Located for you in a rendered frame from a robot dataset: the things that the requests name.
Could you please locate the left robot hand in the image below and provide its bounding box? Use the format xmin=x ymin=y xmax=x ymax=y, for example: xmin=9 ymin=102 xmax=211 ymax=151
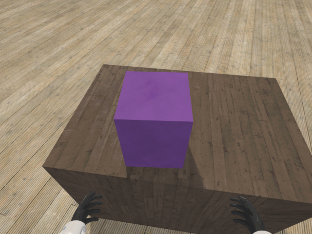
xmin=71 ymin=191 xmax=102 ymax=225

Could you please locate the left robot forearm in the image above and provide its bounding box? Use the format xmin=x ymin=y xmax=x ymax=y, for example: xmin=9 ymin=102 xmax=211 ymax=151
xmin=59 ymin=220 xmax=86 ymax=234

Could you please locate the right robot hand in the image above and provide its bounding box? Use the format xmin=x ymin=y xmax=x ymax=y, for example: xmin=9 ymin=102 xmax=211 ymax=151
xmin=229 ymin=195 xmax=267 ymax=234

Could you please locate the carton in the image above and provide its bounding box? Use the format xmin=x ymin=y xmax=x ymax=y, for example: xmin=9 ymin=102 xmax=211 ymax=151
xmin=114 ymin=71 xmax=193 ymax=169

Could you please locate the pedestal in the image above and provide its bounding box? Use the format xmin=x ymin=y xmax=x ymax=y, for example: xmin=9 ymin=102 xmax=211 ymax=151
xmin=43 ymin=64 xmax=312 ymax=234

